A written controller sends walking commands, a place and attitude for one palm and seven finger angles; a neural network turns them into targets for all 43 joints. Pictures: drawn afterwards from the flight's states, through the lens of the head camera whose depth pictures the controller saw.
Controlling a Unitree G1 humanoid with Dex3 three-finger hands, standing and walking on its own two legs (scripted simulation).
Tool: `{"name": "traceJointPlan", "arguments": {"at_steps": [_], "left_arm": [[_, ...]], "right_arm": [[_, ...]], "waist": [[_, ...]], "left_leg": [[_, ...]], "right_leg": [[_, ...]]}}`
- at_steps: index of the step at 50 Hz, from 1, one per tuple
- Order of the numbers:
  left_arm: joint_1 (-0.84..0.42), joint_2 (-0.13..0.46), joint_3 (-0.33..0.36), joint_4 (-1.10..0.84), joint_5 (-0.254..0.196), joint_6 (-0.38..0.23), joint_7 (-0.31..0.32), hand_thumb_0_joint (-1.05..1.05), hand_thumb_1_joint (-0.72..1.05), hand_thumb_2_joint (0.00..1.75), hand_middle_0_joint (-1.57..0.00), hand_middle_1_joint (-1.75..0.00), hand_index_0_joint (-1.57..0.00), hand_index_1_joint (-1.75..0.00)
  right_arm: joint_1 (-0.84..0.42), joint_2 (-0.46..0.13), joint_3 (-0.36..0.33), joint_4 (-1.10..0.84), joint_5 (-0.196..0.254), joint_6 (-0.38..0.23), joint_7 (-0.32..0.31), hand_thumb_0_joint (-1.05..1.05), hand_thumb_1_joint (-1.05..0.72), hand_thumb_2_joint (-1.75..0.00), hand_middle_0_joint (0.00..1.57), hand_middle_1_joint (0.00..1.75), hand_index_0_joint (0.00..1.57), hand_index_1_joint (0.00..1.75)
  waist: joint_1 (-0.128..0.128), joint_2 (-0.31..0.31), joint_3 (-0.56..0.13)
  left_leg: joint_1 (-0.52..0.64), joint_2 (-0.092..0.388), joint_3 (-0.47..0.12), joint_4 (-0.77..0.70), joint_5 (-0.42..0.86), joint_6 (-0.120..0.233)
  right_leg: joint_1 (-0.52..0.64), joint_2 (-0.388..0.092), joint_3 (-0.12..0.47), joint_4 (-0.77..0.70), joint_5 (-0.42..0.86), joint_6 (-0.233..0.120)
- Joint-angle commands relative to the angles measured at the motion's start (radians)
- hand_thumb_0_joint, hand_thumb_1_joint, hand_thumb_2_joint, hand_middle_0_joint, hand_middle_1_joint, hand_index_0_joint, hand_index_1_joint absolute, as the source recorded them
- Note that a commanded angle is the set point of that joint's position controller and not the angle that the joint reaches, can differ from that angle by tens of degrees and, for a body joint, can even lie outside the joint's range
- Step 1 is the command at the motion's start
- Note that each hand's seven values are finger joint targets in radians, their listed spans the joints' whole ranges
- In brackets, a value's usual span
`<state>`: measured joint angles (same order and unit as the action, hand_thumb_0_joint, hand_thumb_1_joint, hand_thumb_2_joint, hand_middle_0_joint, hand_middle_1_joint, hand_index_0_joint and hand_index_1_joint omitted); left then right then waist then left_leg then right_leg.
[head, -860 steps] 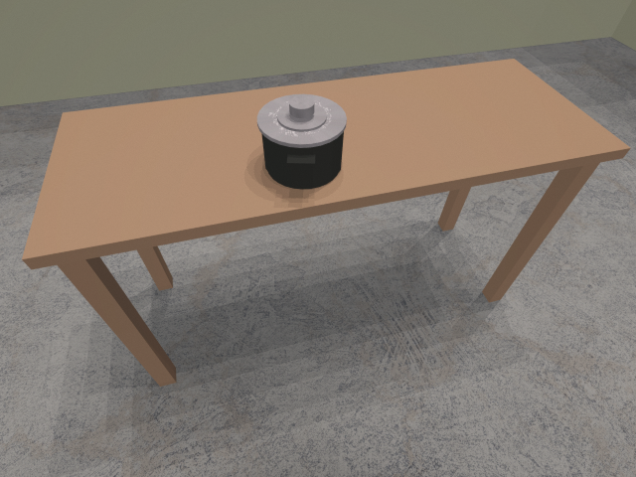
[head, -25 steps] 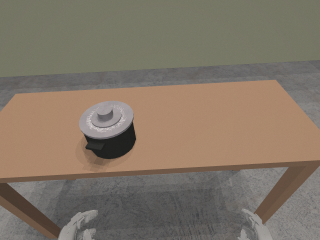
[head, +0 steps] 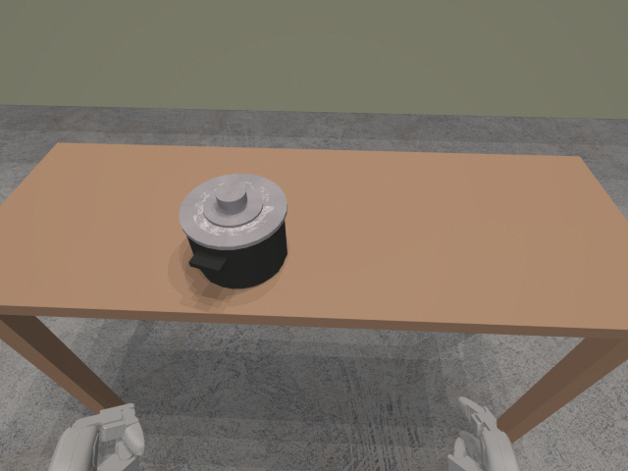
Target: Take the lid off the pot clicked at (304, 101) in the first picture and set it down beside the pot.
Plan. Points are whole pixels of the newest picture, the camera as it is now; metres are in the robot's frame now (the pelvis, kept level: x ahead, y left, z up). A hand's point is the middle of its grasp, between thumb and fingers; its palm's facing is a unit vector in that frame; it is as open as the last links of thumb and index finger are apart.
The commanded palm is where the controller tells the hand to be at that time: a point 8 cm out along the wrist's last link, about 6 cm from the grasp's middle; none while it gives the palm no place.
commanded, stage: raise the hand higher, near the body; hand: left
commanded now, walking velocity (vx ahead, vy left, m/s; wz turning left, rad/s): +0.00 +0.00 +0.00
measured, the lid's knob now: (231, 196) +0.49 +0.19 +0.07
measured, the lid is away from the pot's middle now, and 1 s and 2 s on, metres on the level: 0.00 0.00 0.00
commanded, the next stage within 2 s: reach forward and open the fingers in 0.74 s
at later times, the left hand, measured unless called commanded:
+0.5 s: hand (114, 416) +0.15 +0.24 +0.05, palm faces +0.26 -0.89 -0.38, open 3.1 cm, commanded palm +0.11 +0.27 +0.08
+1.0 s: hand (117, 370) +0.19 +0.23 +0.09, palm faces +0.07 -0.47 -0.88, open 3.0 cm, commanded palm +0.16 +0.26 +0.14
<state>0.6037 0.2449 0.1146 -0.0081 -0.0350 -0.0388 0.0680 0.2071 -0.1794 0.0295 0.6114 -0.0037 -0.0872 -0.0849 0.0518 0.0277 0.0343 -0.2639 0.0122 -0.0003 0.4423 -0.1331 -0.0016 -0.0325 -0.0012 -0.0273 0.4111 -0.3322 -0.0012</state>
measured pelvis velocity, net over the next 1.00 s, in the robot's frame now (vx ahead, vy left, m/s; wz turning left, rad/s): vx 0.00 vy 0.00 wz -0.02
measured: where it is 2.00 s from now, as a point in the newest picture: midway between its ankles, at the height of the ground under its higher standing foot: outside the picture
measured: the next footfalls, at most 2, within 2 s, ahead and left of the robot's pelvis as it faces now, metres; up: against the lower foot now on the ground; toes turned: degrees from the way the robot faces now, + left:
none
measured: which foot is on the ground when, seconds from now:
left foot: down 0.00-1.00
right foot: down 0.00-1.00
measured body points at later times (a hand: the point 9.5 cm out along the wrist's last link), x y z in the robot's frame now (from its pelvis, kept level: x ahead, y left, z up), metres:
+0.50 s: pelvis +0.01 +0.01 +0.00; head +0.00 +0.00 +0.45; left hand +0.14 +0.28 +0.07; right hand +0.21 -0.21 -0.07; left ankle +0.07 +0.12 -0.74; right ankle -0.07 -0.12 -0.74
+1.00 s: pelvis +0.00 +0.00 +0.00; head +0.01 -0.04 +0.44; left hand +0.18 +0.26 +0.14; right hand +0.21 -0.23 -0.09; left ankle +0.07 +0.12 -0.74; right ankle -0.07 -0.12 -0.74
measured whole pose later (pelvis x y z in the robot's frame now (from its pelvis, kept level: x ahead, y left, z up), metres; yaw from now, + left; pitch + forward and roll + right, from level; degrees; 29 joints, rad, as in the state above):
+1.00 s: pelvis +0.00 +0.00 +0.00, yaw -1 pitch +0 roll +0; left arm 0.55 0.47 0.13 -0.44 0.47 0.06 0.09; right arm 0.14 -0.25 0.01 0.55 -0.01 0.03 -0.04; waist 0.07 0.09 0.01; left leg -0.33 0.03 0.01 0.49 -0.16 -0.01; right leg -0.12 0.01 -0.01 0.48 -0.36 -0.01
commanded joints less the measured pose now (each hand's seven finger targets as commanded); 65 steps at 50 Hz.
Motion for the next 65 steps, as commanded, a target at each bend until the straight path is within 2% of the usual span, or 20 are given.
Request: {"name": "traceJointPlan", "arguments": {"at_steps": [1,5,10,16,20,24,26,30,36,42,43,45,48,51,54,58,61,62,63,65], "left_arm": [[0.088,0.098,0.063,-0.207,0.007,-0.055,0.004,0.00,0.90,0.90,-1.30,-1.50,-1.30,-1.50],[0.080,0.161,0.111,-0.270,0.014,-0.065,0.010,0.00,0.90,0.90,-1.30,-1.50,-1.30,-1.50],[0.091,0.181,0.134,-0.375,0.011,-0.076,0.021,0.00,0.90,0.90,-1.30,-1.50,-1.30,-1.50],[0.103,0.136,0.090,-0.408,0.007,-0.078,0.013,0.00,0.90,0.90,-1.30,-1.50,-1.30,-1.50],[0.062,0.217,0.184,-0.460,0.001,-0.090,0.027,0.00,0.90,0.90,-1.30,-1.50,-1.30,-1.50],[0.046,0.163,0.126,-0.496,-0.003,-0.094,0.018,0.00,0.90,0.90,-1.30,-1.50,-1.30,-1.50],[0.044,0.141,0.109,-0.497,-0.003,-0.094,0.016,0.00,0.90,0.90,-1.30,-1.50,-1.30,-1.50],[0.019,0.225,0.208,-0.504,-0.010,-0.097,0.026,0.00,0.90,0.90,-1.30,-1.50,-1.30,-1.50],[-0.025,0.174,0.159,-0.539,-0.018,-0.106,0.019,0.00,0.90,0.90,-1.30,-1.50,-1.30,-1.50],[-0.052,0.231,0.226,-0.562,-0.025,-0.116,0.025,0.00,0.90,0.90,-1.30,-1.50,-1.30,-1.50],[-0.111,0.419,0.139,-0.632,0.383,-0.040,0.036,0.00,0.88,0.89,-1.28,-1.49,-1.28,-1.49],[-0.140,0.357,0.149,-0.656,0.398,0.029,0.056,0.00,0.83,0.89,-1.23,-1.45,-1.23,-1.45],[0.004,0.426,0.152,-0.582,0.611,0.111,0.041,0.00,0.74,0.92,-1.19,-1.36,-1.19,-1.36],[-0.148,0.527,0.160,-0.626,0.738,0.154,0.008,0.00,0.64,0.98,-1.19,-1.18,-1.19,-1.18],[-0.221,0.571,0.148,-0.527,0.811,0.174,-0.045,0.00,0.55,1.04,-1.16,-1.07,-1.16,-1.07],[-0.316,0.512,0.035,-0.454,0.757,0.175,-0.168,0.00,0.42,1.11,-1.11,-0.93,-1.11,-0.93],[-0.432,0.584,0.059,-0.519,0.743,0.144,-0.234,0.00,0.33,1.16,-1.08,-0.83,-1.08,-0.83],[-0.479,0.684,0.131,-0.550,0.766,0.130,-0.240,0.00,0.30,1.17,-1.07,-0.79,-1.07,-0.79],[-0.459,0.664,0.119,-0.506,0.767,0.126,-0.250,0.00,0.27,1.18,-1.05,-0.76,-1.05,-0.76],[-0.517,0.779,0.238,-0.498,0.808,0.112,-0.248,0.00,0.21,1.20,-1.03,-0.68,-1.03,-0.68]], "right_arm": [[-0.160,-0.121,-0.052,-0.176,0.006,-0.067,-0.012,0.00,-0.90,-0.90,0.20,0.30,0.20,0.30],[-0.161,-0.131,-0.062,-0.167,0.007,-0.077,-0.012,0.00,-0.90,-0.90,0.20,0.30,0.20,0.30],[-0.156,-0.121,-0.058,-0.168,0.009,-0.089,-0.012,0.00,-0.90,-0.90,0.20,0.30,0.20,0.30],[-0.146,-0.126,-0.057,-0.179,0.012,-0.087,0.000,0.00,-0.90,-0.90,0.20,0.30,0.20,0.30],[-0.153,-0.123,-0.058,-0.178,0.009,-0.082,-0.011,0.00,-0.90,-0.90,0.20,0.30,0.20,0.30],[-0.146,-0.122,-0.049,-0.191,0.007,-0.085,-0.004,0.00,-0.90,-0.90,0.20,0.30,0.20,0.30],[-0.147,-0.118,-0.047,-0.190,0.007,-0.085,0.002,0.00,-0.90,-0.90,0.20,0.30,0.20,0.30],[-0.161,-0.123,-0.051,-0.183,0.006,-0.074,-0.004,0.00,-0.90,-0.90,0.20,0.30,0.20,0.30],[-0.171,-0.111,-0.041,-0.188,0.006,-0.073,-0.003,0.00,-0.90,-0.90,0.20,0.30,0.20,0.30],[-0.174,-0.120,-0.045,-0.181,0.006,-0.074,-0.003,0.00,-0.90,-0.90,0.20,0.30,0.20,0.30],[-0.193,-0.179,-0.036,-0.190,-0.015,-0.022,0.014,0.00,-0.90,-0.90,0.20,0.30,0.20,0.30],[-0.212,-0.149,-0.045,-0.224,-0.002,0.023,0.031,0.00,-0.90,-0.90,0.20,0.30,0.20,0.30],[-0.219,-0.163,-0.055,-0.237,0.001,0.099,0.048,0.00,-0.90,-0.90,0.20,0.30,0.20,0.30],[-0.277,-0.167,-0.049,-0.264,0.016,0.143,0.050,0.00,-0.90,-0.90,0.20,0.30,0.20,0.30],[-0.267,-0.172,-0.049,-0.236,0.030,0.152,0.048,0.00,-0.90,-0.90,0.20,0.30,0.20,0.30],[-0.280,-0.172,-0.055,-0.230,0.056,0.134,0.039,0.00,-0.90,-0.90,0.20,0.30,0.20,0.30],[-0.296,-0.167,-0.046,-0.234,0.052,0.107,0.027,0.00,-0.90,-0.90,0.20,0.30,0.20,0.30],[-0.286,-0.177,-0.041,-0.225,0.050,0.106,0.025,0.00,-0.90,-0.90,0.20,0.30,0.20,0.30],[-0.288,-0.170,-0.043,-0.219,0.042,0.108,0.021,0.00,-0.90,-0.90,0.20,0.30,0.20,0.30],[-0.317,-0.173,-0.035,-0.208,0.042,0.101,0.027,0.00,-0.90,-0.90,0.20,0.30,0.20,0.30]], "waist": [[-0.003,-0.013,-0.049],[0.005,-0.041,-0.063],[0.011,0.025,-0.080],[-0.004,0.014,-0.045],[0.011,0.010,-0.042],[0.004,0.053,-0.071],[-0.005,0.042,-0.047],[0.013,-0.009,-0.054],[0.003,0.036,-0.046],[0.016,-0.009,-0.073],[0.004,0.065,-0.059],[0.006,0.083,-0.051],[0.045,0.065,-0.158],[0.034,0.010,-0.209],[0.027,-0.018,-0.236],[-0.009,-0.052,-0.170],[-0.006,-0.021,-0.194],[0.010,-0.003,-0.240],[0.004,0.006,-0.196],[0.029,0.054,-0.191]], "left_leg": [[0.215,0.002,0.016,-0.037,0.074,0.033],[0.226,0.004,0.014,-0.037,0.069,0.038],[0.251,0.005,0.013,-0.041,0.086,0.035],[0.240,0.008,0.009,-0.054,0.063,0.031],[0.253,0.007,0.012,-0.051,0.067,0.031],[0.282,0.011,0.008,-0.057,0.079,0.027],[0.271,0.009,0.008,-0.054,0.072,0.028],[0.269,0.008,0.011,-0.051,0.078,0.030],[0.283,0.007,0.018,-0.049,0.079,0.031],[0.294,0.009,0.017,-0.047,0.100,0.029],[0.173,-0.016,0.048,0.008,0.163,0.043],[0.131,-0.017,0.054,0.026,0.186,0.042],[0.132,-0.013,0.058,0.055,0.157,0.037],[0.113,-0.025,0.044,0.076,0.130,0.041],[0.140,-0.028,0.019,0.078,0.113,0.048],[0.135,-0.038,0.013,0.058,0.086,0.061],[0.167,-0.048,0.010,0.060,0.121,0.070],[0.199,-0.046,0.001,0.052,0.151,0.065],[0.182,-0.046,0.000,0.045,0.149,0.065],[0.203,-0.046,-0.001,0.050,0.181,0.060]], "right_leg": [[-0.213,0.000,-0.034,-0.108,0.193,-0.007],[-0.215,0.000,-0.030,-0.111,0.185,-0.005],[-0.201,-0.002,-0.026,-0.111,0.189,-0.010],[-0.212,0.005,-0.034,-0.115,0.177,-0.008],[-0.206,0.004,-0.023,-0.132,0.183,-0.009],[-0.196,0.002,-0.024,-0.122,0.187,-0.008],[-0.201,0.006,-0.027,-0.129,0.190,-0.009],[-0.190,0.006,-0.019,-0.142,0.203,-0.007],[-0.192,0.000,-0.013,-0.151,0.209,-0.004],[-0.175,-0.002,-0.012,-0.148,0.235,-0.002],[-0.270,0.017,0.002,-0.059,0.278,-0.001],[-0.263,0.013,-0.030,-0.037,0.299,-0.016],[-0.260,0.019,-0.001,-0.002,0.257,-0.025],[-0.244,0.013,0.030,0.013,0.297,-0.022],[-0.249,0.004,0.030,-0.006,0.291,-0.005],[-0.252,0.001,0.012,-0.021,0.330,0.016],[-0.235,0.001,0.011,-0.024,0.384,0.019],[-0.225,-0.004,0.018,-0.030,0.385,0.018],[-0.221,0.005,0.007,-0.035,0.372,0.015],[-0.218,0.011,0.022,-0.046,0.387,-0.004]]}}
